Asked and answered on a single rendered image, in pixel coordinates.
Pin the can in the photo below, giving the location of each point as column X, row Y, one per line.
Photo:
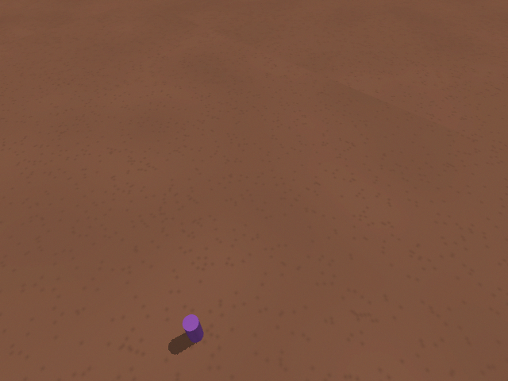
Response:
column 193, row 328

